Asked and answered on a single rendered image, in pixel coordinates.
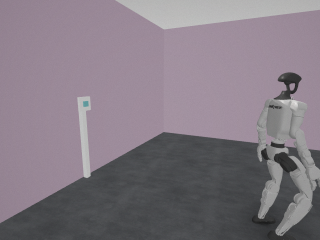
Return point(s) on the left robot forearm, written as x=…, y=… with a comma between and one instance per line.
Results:
x=261, y=136

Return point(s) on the right robot hand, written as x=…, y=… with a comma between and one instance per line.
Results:
x=312, y=174

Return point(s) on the robot left upper arm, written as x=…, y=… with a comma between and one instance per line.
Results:
x=263, y=116

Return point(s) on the humanoid robot torso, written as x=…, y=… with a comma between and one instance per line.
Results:
x=278, y=126

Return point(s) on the panel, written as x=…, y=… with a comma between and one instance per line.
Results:
x=84, y=134

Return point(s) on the left robot hand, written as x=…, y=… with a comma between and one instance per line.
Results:
x=259, y=149

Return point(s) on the right robot foot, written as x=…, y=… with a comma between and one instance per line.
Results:
x=274, y=236

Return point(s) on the robot right upper arm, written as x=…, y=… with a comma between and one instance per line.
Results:
x=298, y=109

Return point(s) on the right robot forearm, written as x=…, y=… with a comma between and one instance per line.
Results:
x=303, y=150

